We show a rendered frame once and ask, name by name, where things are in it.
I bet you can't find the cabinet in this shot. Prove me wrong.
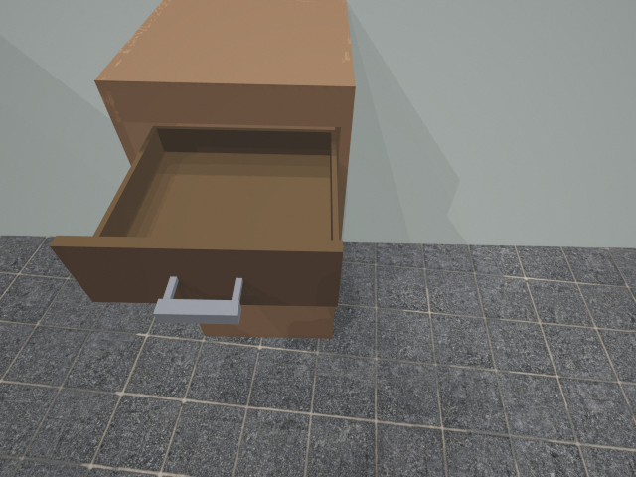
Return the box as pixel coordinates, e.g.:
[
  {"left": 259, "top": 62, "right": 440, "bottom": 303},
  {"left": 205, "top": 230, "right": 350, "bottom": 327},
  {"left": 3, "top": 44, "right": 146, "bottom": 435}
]
[{"left": 94, "top": 0, "right": 356, "bottom": 339}]

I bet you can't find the drawer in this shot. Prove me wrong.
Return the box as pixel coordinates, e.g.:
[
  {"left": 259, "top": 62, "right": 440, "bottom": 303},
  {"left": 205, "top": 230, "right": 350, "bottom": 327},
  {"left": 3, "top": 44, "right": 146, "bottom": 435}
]
[{"left": 50, "top": 126, "right": 343, "bottom": 307}]

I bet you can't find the handle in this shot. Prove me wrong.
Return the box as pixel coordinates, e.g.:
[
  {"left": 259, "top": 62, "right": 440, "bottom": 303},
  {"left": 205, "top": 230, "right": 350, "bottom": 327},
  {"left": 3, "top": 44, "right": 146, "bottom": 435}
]
[{"left": 153, "top": 276, "right": 243, "bottom": 324}]

